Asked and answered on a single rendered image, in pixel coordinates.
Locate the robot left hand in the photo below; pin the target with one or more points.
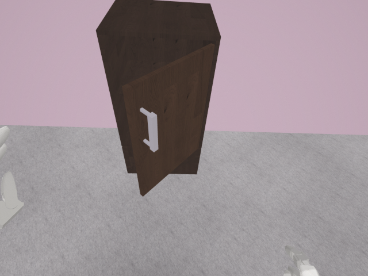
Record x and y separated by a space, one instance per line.
10 206

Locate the handle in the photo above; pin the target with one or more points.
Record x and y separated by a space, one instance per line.
152 130

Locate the robot right hand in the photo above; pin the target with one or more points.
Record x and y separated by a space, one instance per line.
302 263

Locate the cupboard door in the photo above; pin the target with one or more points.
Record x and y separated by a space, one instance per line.
176 93

